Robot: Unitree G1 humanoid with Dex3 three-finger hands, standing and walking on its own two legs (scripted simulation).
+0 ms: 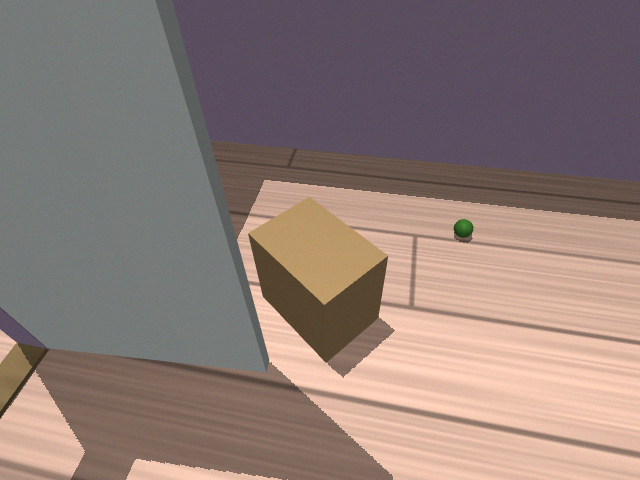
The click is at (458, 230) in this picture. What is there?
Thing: free ball
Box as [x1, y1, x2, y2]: [454, 219, 472, 237]
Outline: 461,219 455,223 454,231 457,235 464,237 471,233 472,225 468,220
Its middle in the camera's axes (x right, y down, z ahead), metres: +0.62 -0.05 +1.66
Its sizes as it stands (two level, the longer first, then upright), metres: 0.079 0.079 0.079
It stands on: the floor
